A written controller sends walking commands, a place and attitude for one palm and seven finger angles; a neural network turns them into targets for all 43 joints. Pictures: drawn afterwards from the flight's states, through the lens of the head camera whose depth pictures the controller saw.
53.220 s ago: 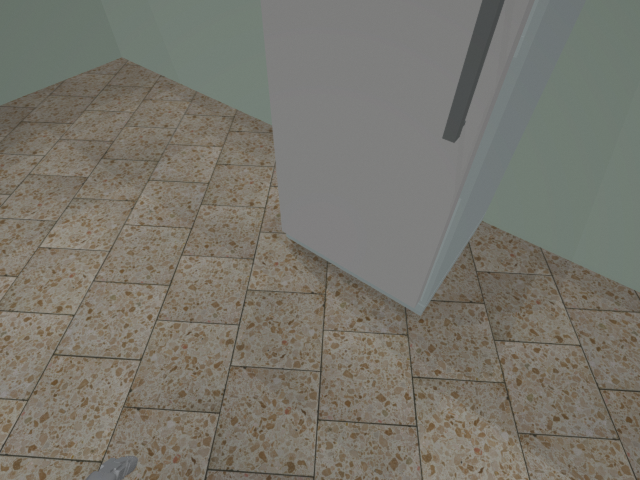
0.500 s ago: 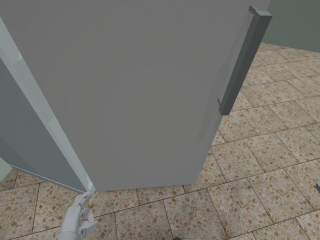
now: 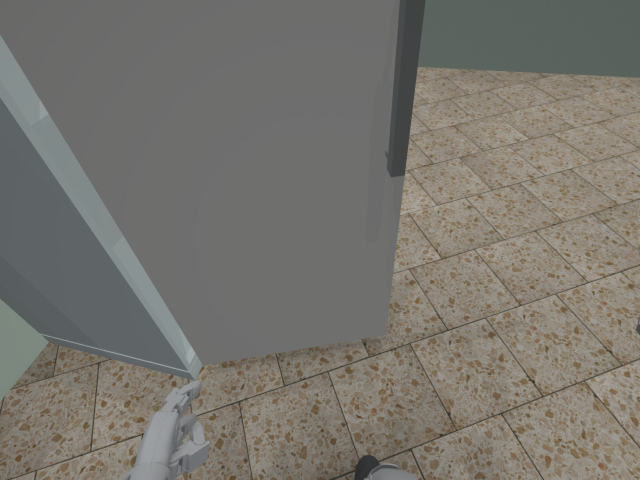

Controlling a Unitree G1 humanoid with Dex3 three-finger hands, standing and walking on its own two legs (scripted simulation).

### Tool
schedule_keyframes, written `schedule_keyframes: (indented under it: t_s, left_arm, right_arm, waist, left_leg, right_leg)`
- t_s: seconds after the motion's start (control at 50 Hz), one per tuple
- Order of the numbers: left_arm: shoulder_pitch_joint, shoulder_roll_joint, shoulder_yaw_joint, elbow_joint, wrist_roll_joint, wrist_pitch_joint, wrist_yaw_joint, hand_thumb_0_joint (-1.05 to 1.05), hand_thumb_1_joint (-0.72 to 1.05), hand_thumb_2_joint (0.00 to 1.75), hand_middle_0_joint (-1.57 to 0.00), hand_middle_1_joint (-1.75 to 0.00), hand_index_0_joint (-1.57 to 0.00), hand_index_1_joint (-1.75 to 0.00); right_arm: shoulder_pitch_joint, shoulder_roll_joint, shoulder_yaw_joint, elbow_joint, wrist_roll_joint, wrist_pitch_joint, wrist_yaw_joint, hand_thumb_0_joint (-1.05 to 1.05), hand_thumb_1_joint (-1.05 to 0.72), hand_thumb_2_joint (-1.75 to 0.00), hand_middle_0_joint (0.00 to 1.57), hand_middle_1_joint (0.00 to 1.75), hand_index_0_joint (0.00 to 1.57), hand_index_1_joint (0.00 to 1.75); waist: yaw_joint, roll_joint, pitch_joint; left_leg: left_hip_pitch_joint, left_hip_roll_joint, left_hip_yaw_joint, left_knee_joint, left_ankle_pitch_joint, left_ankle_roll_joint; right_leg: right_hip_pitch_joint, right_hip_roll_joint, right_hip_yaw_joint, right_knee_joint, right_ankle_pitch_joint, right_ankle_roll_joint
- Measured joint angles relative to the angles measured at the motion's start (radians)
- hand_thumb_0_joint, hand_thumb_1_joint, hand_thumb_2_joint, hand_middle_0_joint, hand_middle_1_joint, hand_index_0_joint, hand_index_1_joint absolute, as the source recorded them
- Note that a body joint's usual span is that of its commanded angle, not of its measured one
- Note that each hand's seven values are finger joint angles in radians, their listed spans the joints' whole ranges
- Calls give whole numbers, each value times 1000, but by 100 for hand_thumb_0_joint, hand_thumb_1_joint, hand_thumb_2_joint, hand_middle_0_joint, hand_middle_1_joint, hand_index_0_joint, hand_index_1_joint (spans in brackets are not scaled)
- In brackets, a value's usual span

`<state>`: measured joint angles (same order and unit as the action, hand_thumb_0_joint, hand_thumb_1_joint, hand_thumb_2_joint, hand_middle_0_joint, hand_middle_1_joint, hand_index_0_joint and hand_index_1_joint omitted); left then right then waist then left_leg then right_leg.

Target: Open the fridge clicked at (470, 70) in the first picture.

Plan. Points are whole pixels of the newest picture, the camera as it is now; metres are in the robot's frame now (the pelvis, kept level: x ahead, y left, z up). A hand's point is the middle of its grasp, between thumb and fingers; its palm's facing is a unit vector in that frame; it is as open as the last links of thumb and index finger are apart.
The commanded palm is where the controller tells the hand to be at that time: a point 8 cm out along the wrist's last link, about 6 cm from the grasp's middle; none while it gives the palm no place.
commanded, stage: stop stepping back and stand still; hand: right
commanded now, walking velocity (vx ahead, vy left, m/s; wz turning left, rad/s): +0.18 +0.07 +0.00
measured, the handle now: (399, 88) +0.65 -0.10 +0.19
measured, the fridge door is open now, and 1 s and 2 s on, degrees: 66 66 66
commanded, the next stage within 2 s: let the arm hang, fingers relaxed in 0.72 s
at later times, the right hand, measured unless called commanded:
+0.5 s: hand out of the picture +0.11 -0.27 +0.18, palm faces +0.27 +0.88 -0.40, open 7.4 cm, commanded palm +0.05 -0.34 +0.20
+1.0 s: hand out of the picture +0.08 -0.26 -0.08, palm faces -0.03 +0.94 -0.33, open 7.4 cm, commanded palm none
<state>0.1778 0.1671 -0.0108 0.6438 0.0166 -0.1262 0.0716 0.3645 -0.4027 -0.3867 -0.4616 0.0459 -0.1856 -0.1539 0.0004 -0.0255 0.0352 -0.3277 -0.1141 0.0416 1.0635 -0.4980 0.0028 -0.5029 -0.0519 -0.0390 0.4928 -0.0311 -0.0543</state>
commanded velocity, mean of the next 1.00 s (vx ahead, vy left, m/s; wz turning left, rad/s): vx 0.17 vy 0.03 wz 0.00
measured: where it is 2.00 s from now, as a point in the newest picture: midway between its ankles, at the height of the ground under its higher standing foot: outside the picture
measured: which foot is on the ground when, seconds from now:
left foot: up 0.00-0.06, down 0.08-0.28, up 0.30-0.52, down 0.54-1.00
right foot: down 0.00-0.06, up 0.08-0.26, down 0.28-0.54, up 0.56-0.78, down 0.80-1.00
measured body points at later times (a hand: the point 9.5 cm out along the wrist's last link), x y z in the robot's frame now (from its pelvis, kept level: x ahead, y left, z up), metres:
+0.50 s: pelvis -0.12 -0.05 +0.02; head -0.12 -0.07 +0.47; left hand +0.00 +0.18 -0.06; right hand +0.09 -0.32 +0.20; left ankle -0.10 +0.03 -0.70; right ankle -0.06 -0.17 -0.72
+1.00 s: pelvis -0.12 -0.06 +0.00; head -0.12 -0.05 +0.45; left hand -0.02 +0.20 -0.12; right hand +0.08 -0.31 -0.06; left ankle -0.11 +0.07 -0.72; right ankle -0.05 -0.18 -0.72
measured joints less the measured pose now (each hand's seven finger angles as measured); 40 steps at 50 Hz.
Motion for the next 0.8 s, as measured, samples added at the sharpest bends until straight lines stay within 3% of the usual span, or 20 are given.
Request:
schedule_keyframes:
  t_s: [0.06, 0.08, 0.1, 0.12, 0.14, 0.18, 0.24, 0.28, 0.3, 0.34, 0.4, 0.5, 0.54, 0.58, 0.62, 0.66, 0.72, 0.8]
  left_arm:
    - [16, -8, -2, -35, -1, -9, -15, 2, 91, 90, -20, -30, -20, -30]
    - [12, -11, -8, -50, -3, -10, -18, 2, 90, 90, -20, -30, -20, -30]
    - [-6, -2, -11, -48, -6, -10, -19, 2, 90, 90, -20, -30, -20, -30]
    - [-19, 8, -10, -28, -7, -2, -19, 2, 90, 90, -20, -30, -20, -30]
    - [-20, 12, -10, -5, -6, 13, -17, 2, 90, 90, -20, -30, -20, -30]
    - [13, 6, -12, 29, -15, 36, -11, 2, 91, 90, -20, -30, -20, -30]
    - [61, 12, -19, 51, -26, 40, 3, 2, 91, 90, -20, -30, -20, -30]
    - [79, 44, -18, 39, -27, 27, 15, 2, 90, 90, -20, -30, -20, -30]
    - [69, 49, -13, 42, -28, 25, 22, 2, 90, 90, -20, -30, -20, -30]
    - [42, 45, -16, 39, -29, 32, 28, 2, 91, 90, -20, -30, -20, -30]
    - [32, 13, -27, 18, -17, 20, 15, 2, 91, 90, -20, -30, -20, -30]
    - [74, -5, -36, -17, -8, 5, -9, 2, 90, 90, -20, -30, -20, -30]
    - [90, -4, -28, -33, -4, 17, -8, 2, 90, 90, -20, -30, -20, -30]
    - [73, 3, -14, -16, -7, 33, -2, 2, 90, 90, -20, -30, -20, -30]
    - [53, 15, -2, 21, -8, 40, 4, 2, 90, 90, -20, -30, -20, -30]
    - [54, 25, 7, 46, -11, 45, 6, 2, 90, 90, -20, -30, -20, -30]
    - [73, 42, 15, 54, -19, 42, 15, 2, 91, 90, -20, -30, -20, -30]
    - [96, 80, 20, 43, -16, 17, 26, 2, 91, 90, -20, -30, -20, -30]
  right_arm:
    - [97, -24, 0, -118, 22, 4, 1, 2, -89, -90, 21, 30, 21, 30]
    - [137, -52, -23, -167, 28, 2, -4, 2, -89, -90, 21, 30, 21, 30]
    - [166, -59, -40, -199, 29, -10, -9, 1, -89, -90, 21, 30, 21, 30]
    - [185, -51, -42, -217, 32, -15, -10, 1, -89, -90, 21, 30, 21, 30]
    - [200, -51, -44, -222, 37, -17, -10, 1, -89, -90, 22, 30, 21, 30]
    - [193, -63, -47, -180, 35, -16, -4, 1, -88, -90, 22, 30, 21, 31]
    - [115, -49, -54, -46, 26, 6, -9, 1, -88, -90, 22, 30, 21, 31]
    - [55, -20, -53, 44, 23, 30, -21, 1, -88, -90, 22, 30, 21, 31]
    - [23, -7, -51, 89, 24, 39, -26, 1, -89, -90, 21, 30, 21, 30]
    - [-1, 19, -49, 154, 24, 58, -31, 1, -89, -90, 21, 30, 21, 30]
    - [47, 26, -26, 123, 21, 83, -18, 1, -89, -90, 20, 30, 20, 30]
    - [191, 1, 42, -86, 4, 48, 3, 2, -89, -90, 21, 30, 20, 30]
    - [237, -52, 20, -140, -6, 26, 0, 2, -89, -90, 21, 30, 21, 30]
    - [235, -87, -18, -157, -5, 6, -7, 1, -89, -90, 22, 30, 21, 30]
    - [203, -88, -46, -130, 2, -12, -17, 1, -88, -90, 22, 30, 21, 31]
    - [178, -76, -71, -75, 6, -18, -26, 1, -88, -90, 22, 30, 22, 31]
    - [148, -38, -86, 9, 14, -7, -32, 1, -88, -90, 22, 30, 21, 31]
    - [116, 25, -38, 58, 14, 9, -30, 1, -89, -90, 21, 30, 21, 30]
  waist:
    - [-6, 25, -39]
    - [-24, 66, -53]
    - [-55, 76, -48]
    - [-67, 59, -37]
    - [-68, 48, -40]
    - [-68, 55, -71]
    - [-70, 74, -113]
    - [-49, 40, -133]
    - [-33, 40, -124]
    - [-24, 45, -83]
    - [3, 64, -34]
    - [20, 62, -6]
    - [25, 60, -19]
    - [7, 59, -6]
    - [-1, 54, 12]
    - [-3, 54, -3]
    - [4, 55, -31]
    - [14, 35, -45]
  left_leg:
    - [157, -3, 56, -282, -81, 53]
    - [201, 27, 27, -429, -104, 95]
    - [180, 46, -3, -465, -9, 110]
    - [162, 44, -10, -439, 34, 101]
    - [160, 45, -10, -433, 50, 84]
    - [177, 68, -12, -463, 68, 48]
    - [183, 111, -29, -490, 91, 14]
    - [146, 115, -19, -447, 81, -3]
    - [120, 129, -23, -406, 66, -6]
    - [63, 128, -47, -314, 38, -5]
    - [-17, 106, -25, -214, 44, 3]
    - [15, 89, 73, -362, 66, 25]
    - [72, 88, 71, -486, 30, 59]
    - [53, 90, 64, -507, 202, 93]
    - [55, 93, 62, -497, 270, 92]
    - [64, 99, 51, -501, 250, 80]
    - [78, 113, 43, -507, 235, 73]
    - [76, 118, 59, -459, 199, 53]
  right_leg:
    - [-37, 22, -47, -84, -30, 63]
    - [-90, 49, -78, -30, -120, 102]
    - [-144, 58, -57, 114, -216, 120]
    - [-173, 63, -9, 281, -271, 125]
    - [-180, 66, 18, 417, -286, 124]
    - [-119, 67, 25, 504, -271, 110]
    - [79, 44, -2, 322, -276, 74]
    - [205, 19, 12, 144, -318, 40]
    - [199, 33, 11, 136, -317, 32]
    - [201, 43, -16, 134, -279, 29]
    - [231, 32, -44, 61, -210, 29]
    - [242, -8, -50, 5, -190, 45]
    - [186, -8, -49, 92, -308, 47]
    - [105, -1, -32, 280, -407, 54]
    - [50, 6, -16, 438, -417, 63]
    - [32, 8, -22, 471, -411, 65]
    - [70, 0, -49, 379, -374, 60]
    - [203, -6, -50, 149, -363, 38]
